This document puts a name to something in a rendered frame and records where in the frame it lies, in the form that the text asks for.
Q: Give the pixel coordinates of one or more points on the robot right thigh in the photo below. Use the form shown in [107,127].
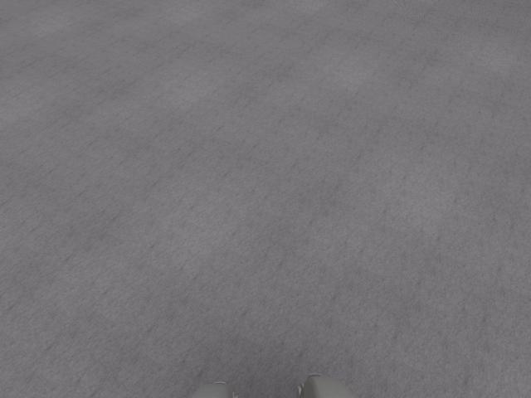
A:
[323,387]

